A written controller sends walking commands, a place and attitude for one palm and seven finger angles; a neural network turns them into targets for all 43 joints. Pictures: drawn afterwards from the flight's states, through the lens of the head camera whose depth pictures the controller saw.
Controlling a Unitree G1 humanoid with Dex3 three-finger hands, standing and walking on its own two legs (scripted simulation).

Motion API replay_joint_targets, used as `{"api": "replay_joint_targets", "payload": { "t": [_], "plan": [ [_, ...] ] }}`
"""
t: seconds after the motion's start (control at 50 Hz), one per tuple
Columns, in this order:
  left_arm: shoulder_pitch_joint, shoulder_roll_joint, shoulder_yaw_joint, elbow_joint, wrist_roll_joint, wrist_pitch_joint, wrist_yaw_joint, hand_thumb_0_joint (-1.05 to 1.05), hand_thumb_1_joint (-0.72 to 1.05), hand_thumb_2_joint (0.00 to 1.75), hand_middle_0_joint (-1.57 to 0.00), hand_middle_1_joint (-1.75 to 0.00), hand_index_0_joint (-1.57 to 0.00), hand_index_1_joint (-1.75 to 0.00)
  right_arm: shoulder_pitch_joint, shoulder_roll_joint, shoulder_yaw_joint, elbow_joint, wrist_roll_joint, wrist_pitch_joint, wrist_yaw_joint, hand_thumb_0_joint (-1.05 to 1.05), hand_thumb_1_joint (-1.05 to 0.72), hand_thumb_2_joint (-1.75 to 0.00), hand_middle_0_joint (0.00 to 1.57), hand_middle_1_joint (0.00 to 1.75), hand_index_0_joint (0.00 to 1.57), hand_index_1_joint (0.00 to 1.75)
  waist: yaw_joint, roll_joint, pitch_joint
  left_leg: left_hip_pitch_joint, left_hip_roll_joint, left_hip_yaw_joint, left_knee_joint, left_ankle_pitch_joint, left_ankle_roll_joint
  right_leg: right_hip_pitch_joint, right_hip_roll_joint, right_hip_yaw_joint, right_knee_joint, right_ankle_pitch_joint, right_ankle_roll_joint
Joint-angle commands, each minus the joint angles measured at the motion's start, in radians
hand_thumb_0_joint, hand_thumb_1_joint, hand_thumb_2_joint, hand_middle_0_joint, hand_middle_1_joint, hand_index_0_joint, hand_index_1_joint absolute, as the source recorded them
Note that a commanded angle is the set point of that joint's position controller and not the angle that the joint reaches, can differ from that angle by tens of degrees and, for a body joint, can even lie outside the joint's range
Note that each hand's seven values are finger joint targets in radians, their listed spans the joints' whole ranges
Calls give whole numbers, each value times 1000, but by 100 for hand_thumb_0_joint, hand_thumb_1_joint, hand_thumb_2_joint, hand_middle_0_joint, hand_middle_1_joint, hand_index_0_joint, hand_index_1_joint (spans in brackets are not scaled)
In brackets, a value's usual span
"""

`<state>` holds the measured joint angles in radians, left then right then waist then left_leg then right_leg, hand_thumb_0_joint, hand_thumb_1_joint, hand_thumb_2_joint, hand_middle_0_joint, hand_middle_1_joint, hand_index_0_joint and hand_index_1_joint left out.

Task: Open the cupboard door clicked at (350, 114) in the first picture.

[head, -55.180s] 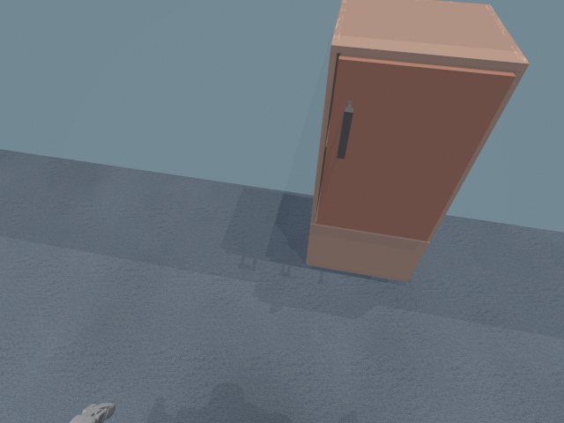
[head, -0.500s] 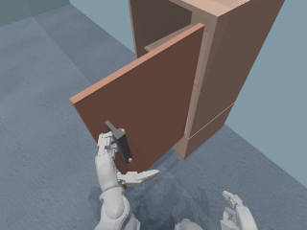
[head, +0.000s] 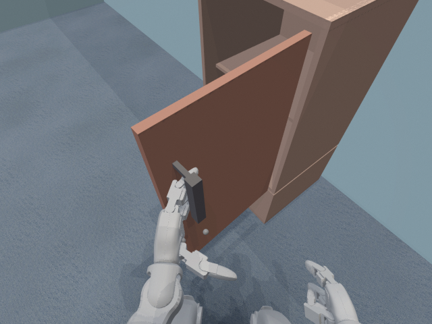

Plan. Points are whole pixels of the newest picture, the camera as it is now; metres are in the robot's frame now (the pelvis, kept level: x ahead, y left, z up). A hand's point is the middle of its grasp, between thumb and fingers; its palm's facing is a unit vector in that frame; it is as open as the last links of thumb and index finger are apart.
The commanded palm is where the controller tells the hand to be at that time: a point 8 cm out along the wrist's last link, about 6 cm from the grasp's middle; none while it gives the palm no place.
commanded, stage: slide the hand sideways off the handle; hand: left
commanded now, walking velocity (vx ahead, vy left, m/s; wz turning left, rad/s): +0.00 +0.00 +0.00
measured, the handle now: (189, 193) +0.34 +0.07 +0.05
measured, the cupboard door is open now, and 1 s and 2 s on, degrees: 94 95 95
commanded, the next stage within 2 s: draw the hand back to the body in 1.06 s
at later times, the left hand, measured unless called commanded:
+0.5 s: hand (201, 248) +0.24 +0.04 +0.05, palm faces -0.03 -1.00 +0.01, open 16.1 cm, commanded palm +0.21 +0.10 +0.05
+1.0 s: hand (159, 279) +0.19 +0.10 +0.05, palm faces +0.04 -1.00 +0.00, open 16.3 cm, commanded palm +0.15 +0.16 +0.05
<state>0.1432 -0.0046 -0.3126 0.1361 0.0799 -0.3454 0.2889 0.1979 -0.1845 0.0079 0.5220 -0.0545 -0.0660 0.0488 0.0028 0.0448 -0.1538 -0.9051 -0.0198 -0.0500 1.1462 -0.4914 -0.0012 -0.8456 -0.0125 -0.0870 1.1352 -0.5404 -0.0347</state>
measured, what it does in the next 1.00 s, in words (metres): stands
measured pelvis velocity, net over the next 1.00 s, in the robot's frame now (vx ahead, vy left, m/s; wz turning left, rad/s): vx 0.02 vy -0.01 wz -0.01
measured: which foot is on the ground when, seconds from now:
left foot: down 0.00-1.00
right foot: down 0.00-1.00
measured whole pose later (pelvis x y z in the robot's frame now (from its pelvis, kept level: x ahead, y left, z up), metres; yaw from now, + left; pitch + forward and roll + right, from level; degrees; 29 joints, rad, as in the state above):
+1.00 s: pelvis +0.02 -0.01 -0.02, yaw -1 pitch +17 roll -1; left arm 0.66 0.09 -0.12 -0.22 -0.10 -0.49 -0.04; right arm 0.21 -0.20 -0.01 0.42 -0.01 -0.04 0.00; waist 0.03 0.03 -0.17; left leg -0.96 -0.01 -0.05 1.23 -0.56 -0.02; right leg -0.91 0.00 -0.08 1.22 -0.61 -0.04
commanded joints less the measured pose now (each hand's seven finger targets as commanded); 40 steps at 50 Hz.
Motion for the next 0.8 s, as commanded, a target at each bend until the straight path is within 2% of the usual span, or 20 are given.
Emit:
{"api": "replay_joint_targets", "payload": {
  "t": [0.0, 0.02, 0.06, 0.08, 0.1, 0.14, 0.16, 0.18, 0.2, 0.28, 0.3, 0.36, 0.42, 0.46, 0.54, 0.6, 0.64, 0.66, 0.68, 0.78],
  "plan": [
    [-196, -143, -126, -319, -56, -136, -159, 0, -50, 30, -15, -30, -15, -30, -40, -102, -33, -196, 37, -58, -24, 0, -90, -90, 20, 30, 20, 30, -63, -66, -235, 207, -3, -4, -139, 130, 31, 91, 10, 49, -189, 198, -10],
    [-159, -137, -97, -293, -73, -122, -143, 0, -50, 30, -15, -30, -15, -30, -49, -104, -30, -205, 39, -56, -27, 0, -90, -90, 20, 30, 20, 30, -53, -85, -199, 190, -1, -7, -150, 93, 27, 76, 13, 43, -197, 145, -8],
    [-147, -123, -56, -292, -73, -99, -92, 0, -50, 30, -15, -30, -15, -30, -55, -109, -28, -217, 38, -46, -31, 0, -90, -90, 20, 30, 20, 30, -44, -110, -190, 180, -1, -10, -160, 66, 24, 61, 14, 36, -195, 102, -6],
    [-145, -110, -40, -290, -58, -89, -63, 0, -50, 30, -15, -30, -15, -30, -55, -110, -28, -223, 35, -41, -30, 0, -90, -90, 20, 30, 20, 30, -40, -111, -190, 170, -1, -9, -160, 54, 23, 55, 13, 36, -191, 86, -5],
    [-141, -78, -14, -297, -32, -84, -34, 0, -50, 30, -15, -30, -15, -30, -53, -111, -28, -223, 31, -35, -29, 0, -90, -90, 20, 30, 20, 30, -25, -114, -210, 166, -3, -12, -160, 63, 20, 63, 14, 35, -175, 88, -9],
    [-102, -73, -10, -289, 19, -72, 12, 0, -50, 30, -15, -30, -15, -30, -46, -103, -29, -228, 24, -22, -24, 0, -90, -90, 20, 30, 20, 30, -12, -100, -237, 164, -4, -3, -152, 92, 19, 68, 12, 39, -158, 116, -11],
    [-64, -73, -7, -276, 36, -67, 26, 0, -50, 30, -15, -30, -15, -30, -42, -100, -29, -234, 24, -15, -20, 0, -90, -90, 20, 30, 20, 30, -4, -112, -229, 159, -2, 0, -156, 99, 17, 74, 14, 37, -158, 122, -12],
    [-62, -74, -11, -290, 44, -67, 32, 0, -50, 30, -15, -30, -15, -30, -38, -99, -30, -236, 23, -11, -18, 0, -90, -90, 20, 30, 20, 30, -7, -113, -236, 161, -3, 4, -152, 116, 18, 84, 14, 42, -159, 145, -12],
    [-40, -61, -5, -301, 52, -67, 35, 0, -50, 30, -15, -30, -15, -30, -37, -100, -33, -241, 23, -6, -17, 0, -90, -90, 20, 30, 20, 30, 0, -116, -257, 162, -3, 7, -151, 124, 18, 97, 15, 44, -159, 152, -14],
    [56, -81, -27, -354, 11, -64, 6, 0, -50, 30, -15, -30, -15, -30, -40, -95, -29, -262, 33, 2, -17, 0, -90, -90, 20, 30, 20, 30, 4, -101, -232, 172, -1, 20, -169, 120, 17, 129, 18, 46, -184, 169, -13],
    [72, -69, -19, -350, 8, -60, -3, 0, -50, 30, -15, -30, -15, -30, -37, -99, -27, -265, 35, 6, -19, 0, -90, -90, 20, 30, 20, 30, 2, -128, -216, 162, 0, 17, -173, 114, 17, 134, 20, 46, -190, 160, -12],
    [101, -51, -14, -384, 9, -69, -22, 0, -50, 30, -15, -30, -15, -30, -35, -97, -25, -266, 33, 6, -25, 0, -90, -90, 20, 30, 20, 30, -5, -104, -179, 153, 0, 20, -167, 109, 18, 118, 18, 51, -188, 167, -9],
    [152, -34, 0, -389, 4, -83, -41, 0, -50, 30, -15, -30, -15, -30, -34, -97, -21, -270, 31, 5, -27, 0, -90, -90, 20, 30, 20, 30, -5, -109, -149, 131, -1, 20, -160, 100, 19, 110, 17, 55, -188, 160, -7],
    [162, -24, 8, -407, 1, -97, -57, 0, -50, 30, -15, -30, -15, -30, -32, -97, -23, -267, 30, 0, -31, 0, -90, -90, 20, 30, 20, 30, -9, -105, -155, 130, -2, 20, -148, 105, 19, 102, 18, 55, -178, 170, -6],
    [249, 15, 61, -426, -34, -119, -97, 0, -50, 30, -15, -30, -15, -30, -28, -97, -26, -268, 30, -6, -37, 0, -90, -90, 20, 30, 20, 30, -1, -111, -174, 116, -6, 26, -128, 131, 20, 125, 18, 67, -172, 220, -1],
    [317, 40, 89, -488, -54, -135, -124, 0, -50, 30, -15, -30, -15, -30, -21, -96, -31, -273, 31, -11, -39, 0, -90, -90, 20, 30, 20, 30, 14, -80, -239, 133, -9, 29, -114, 194, 20, 163, 19, 73, -149, 303, -3],
    [400, 50, 110, -486, -76, -138, -146, 0, -50, 30, -15, -30, -15, -30, -14, -96, -32, -273, 36, -11, -38, 0, -90, -90, 20, 30, 20, 30, 15, -94, -227, 126, -8, 31, -112, 215, 18, 177, 19, 73, -147, 352, 2],
    [395, 43, 98, -514, -84, -142, -159, 0, -50, 30, -15, -30, -15, -30, -15, -96, -33, -276, 36, -13, -38, 0, -90, -90, 20, 30, 20, 30, 7, -83, -233, 126, -9, 31, -105, 224, 20, 177, 17, 76, -143, 379, 6],
    [427, 63, 123, -517, -92, -144, -169, 0, -50, 30, -15, -30, -15, -30, -13, -97, -36, -274, 36, -13, -40, 0, -90, -90, 20, 30, 20, 30, 10, -95, -231, 120, -8, 31, -100, 228, 19, 182, 15, 79, -142, 398, 10],
    [505, 73, 132, -552, -121, -176, -230, 0, -50, 30, -15, -30, -15, -30, -16, -98, -42, -272, 39, -22, -45, 0, -90, -90, 20, 30, 20, 30, -5, -115, -216, 83, -11, 25, -71, 234, 20, 183, 5, 93, -128, 469, 26]
  ]
}}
